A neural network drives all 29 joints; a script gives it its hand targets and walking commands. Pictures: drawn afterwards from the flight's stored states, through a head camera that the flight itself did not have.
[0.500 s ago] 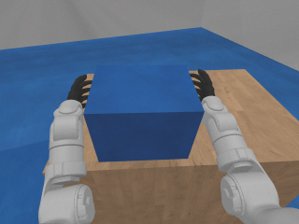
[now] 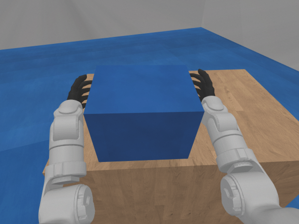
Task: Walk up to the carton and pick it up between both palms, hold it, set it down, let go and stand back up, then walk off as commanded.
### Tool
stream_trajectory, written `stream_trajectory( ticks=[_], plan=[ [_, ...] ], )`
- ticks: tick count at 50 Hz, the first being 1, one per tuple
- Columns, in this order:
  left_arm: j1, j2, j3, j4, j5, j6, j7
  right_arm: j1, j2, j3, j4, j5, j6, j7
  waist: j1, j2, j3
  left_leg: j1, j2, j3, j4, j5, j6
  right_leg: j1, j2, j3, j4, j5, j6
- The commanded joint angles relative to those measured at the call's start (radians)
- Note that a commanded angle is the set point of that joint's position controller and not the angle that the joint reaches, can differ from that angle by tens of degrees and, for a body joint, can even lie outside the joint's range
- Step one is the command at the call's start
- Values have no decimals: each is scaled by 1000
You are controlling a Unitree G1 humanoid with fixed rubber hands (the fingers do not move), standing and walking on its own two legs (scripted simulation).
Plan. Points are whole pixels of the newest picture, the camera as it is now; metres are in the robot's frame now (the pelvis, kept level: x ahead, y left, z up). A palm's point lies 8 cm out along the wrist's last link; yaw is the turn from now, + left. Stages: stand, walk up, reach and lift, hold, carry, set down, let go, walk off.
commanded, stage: hold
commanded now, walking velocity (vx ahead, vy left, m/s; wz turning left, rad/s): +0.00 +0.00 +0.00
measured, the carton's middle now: (143, 112) +0.37 +0.02 +0.15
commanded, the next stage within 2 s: none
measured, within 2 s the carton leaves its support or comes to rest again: neither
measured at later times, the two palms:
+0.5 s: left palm (75, 103) +0.36 +0.19 +0.20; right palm (206, 97) +0.37 -0.15 +0.19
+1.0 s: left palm (75, 103) +0.36 +0.19 +0.20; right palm (206, 97) +0.37 -0.15 +0.19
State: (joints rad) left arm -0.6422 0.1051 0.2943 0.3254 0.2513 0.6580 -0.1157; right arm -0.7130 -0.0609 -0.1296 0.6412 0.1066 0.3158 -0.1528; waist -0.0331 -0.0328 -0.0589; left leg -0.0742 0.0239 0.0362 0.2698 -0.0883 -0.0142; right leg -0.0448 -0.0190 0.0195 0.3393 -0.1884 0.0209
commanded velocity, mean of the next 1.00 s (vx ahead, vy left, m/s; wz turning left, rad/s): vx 0.00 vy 0.00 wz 0.00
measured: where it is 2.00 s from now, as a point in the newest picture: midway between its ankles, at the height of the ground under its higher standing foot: outside the picture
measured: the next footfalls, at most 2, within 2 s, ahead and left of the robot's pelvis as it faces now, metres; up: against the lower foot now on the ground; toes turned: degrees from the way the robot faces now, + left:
none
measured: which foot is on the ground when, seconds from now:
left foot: down 0.00-1.00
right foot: down 0.00-1.00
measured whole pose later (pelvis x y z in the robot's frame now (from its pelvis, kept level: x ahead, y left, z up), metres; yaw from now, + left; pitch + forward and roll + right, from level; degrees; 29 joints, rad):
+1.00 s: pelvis +0.00 +0.00 +0.00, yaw +0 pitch -6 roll +1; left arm -0.64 0.11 0.29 0.33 0.25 0.66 -0.12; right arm -0.71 -0.06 -0.13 0.64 0.11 0.32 -0.15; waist -0.03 -0.03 -0.06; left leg -0.07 0.02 0.04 0.27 -0.09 -0.01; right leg -0.04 -0.02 0.02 0.34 -0.19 0.02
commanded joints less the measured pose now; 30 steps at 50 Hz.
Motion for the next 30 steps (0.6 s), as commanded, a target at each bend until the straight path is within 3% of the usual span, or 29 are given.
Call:
stream_trajectory(
  ticks=[1, 30],
  plan=[
    [-559, -556, -338, -233, -124, -49, -122, -674, 444, 373, -341, 146, -42, 142, -38, 1, -239, 194, -58, 8, 1, 131, 23, 25, 74, -92, -143, 97, -1],
    [-556, -557, -336, -243, -121, -49, -122, -674, 442, 373, -347, 147, -43, 141, -38, 16, -245, 195, -55, 5, -1, 129, 19, 27, 76, -92, -139, 97, -3]
  ],
)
